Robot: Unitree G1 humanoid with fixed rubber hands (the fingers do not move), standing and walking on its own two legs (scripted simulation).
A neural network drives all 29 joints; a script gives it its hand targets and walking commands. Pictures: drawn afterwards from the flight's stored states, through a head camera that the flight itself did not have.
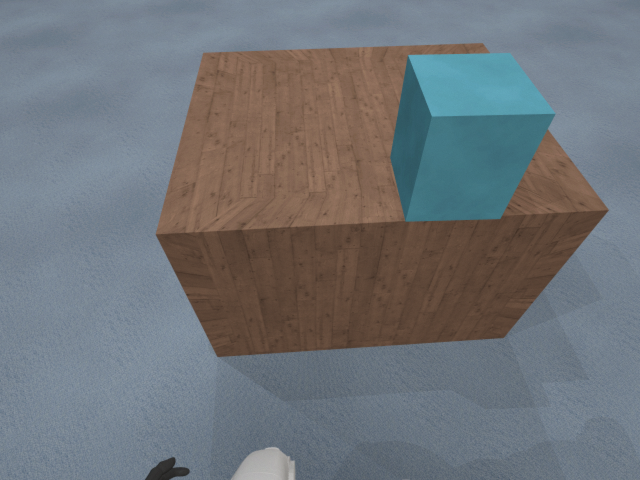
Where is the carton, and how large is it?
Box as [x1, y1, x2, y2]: [390, 53, 555, 221]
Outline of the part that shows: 509,53 408,55 390,156 405,221 500,218 555,113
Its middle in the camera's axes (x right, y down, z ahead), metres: +0.28 -0.20 +0.78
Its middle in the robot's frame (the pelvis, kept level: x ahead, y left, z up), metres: +0.72 -0.23 -0.01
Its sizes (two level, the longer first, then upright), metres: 0.210 0.200 0.250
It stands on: a pedestal, 0.62 m high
